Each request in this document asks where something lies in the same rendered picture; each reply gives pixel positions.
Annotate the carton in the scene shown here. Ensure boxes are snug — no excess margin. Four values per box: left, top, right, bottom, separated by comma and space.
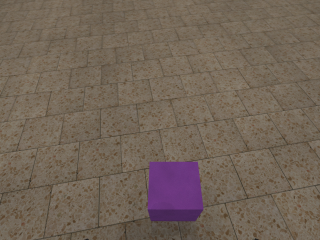
147, 161, 204, 222

